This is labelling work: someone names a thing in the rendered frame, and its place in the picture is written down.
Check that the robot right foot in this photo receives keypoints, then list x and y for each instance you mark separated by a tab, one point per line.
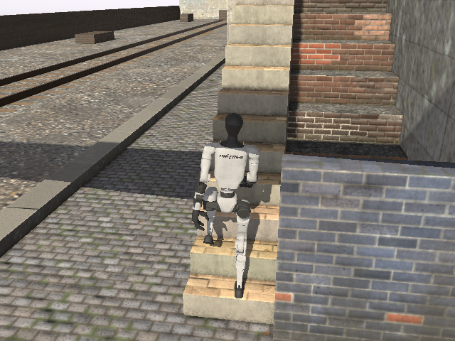
239	291

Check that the robot right upper arm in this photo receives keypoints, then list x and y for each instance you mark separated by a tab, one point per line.
253	153

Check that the robot left upper arm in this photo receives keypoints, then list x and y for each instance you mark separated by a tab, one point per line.
208	149

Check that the left robot forearm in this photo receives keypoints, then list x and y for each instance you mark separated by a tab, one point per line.
199	194

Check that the right robot forearm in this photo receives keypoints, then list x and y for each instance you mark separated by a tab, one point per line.
251	183

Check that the right robot hand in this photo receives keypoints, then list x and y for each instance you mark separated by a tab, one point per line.
244	183

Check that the humanoid robot head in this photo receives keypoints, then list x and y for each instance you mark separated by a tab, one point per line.
233	125

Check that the left robot hand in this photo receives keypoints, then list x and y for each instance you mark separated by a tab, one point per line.
195	219

